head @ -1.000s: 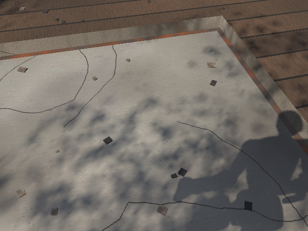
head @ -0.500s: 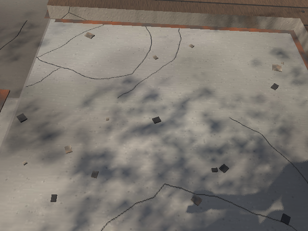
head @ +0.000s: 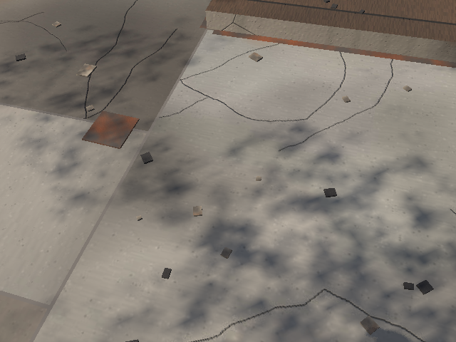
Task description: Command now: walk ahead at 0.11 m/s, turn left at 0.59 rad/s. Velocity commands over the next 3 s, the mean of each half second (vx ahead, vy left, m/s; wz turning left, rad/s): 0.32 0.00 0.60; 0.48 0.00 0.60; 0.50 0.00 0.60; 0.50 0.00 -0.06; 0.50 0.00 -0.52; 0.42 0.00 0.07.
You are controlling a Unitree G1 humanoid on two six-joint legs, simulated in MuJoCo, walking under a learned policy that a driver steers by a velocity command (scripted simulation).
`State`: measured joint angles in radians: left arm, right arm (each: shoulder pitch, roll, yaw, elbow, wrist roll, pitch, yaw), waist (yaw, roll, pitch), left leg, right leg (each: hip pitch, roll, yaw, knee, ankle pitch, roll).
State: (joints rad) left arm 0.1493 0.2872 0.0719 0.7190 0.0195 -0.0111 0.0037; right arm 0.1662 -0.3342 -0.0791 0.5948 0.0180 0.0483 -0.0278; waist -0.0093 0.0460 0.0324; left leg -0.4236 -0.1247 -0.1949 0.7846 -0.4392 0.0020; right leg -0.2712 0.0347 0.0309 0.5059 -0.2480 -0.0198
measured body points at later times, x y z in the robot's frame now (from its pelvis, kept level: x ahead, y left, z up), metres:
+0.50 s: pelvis +0.10 +0.10 -0.01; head +0.13 +0.12 +0.44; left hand +0.08 +0.40 -0.13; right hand +0.36 -0.11 -0.08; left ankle +0.10 +0.19 -0.73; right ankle +0.03 -0.10 -0.67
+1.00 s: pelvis +0.37 +0.19 -0.01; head +0.40 +0.22 +0.44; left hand +0.42 +0.52 -0.08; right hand +0.55 -0.04 -0.13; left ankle +0.15 +0.20 -0.65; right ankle +0.51 +0.16 -0.73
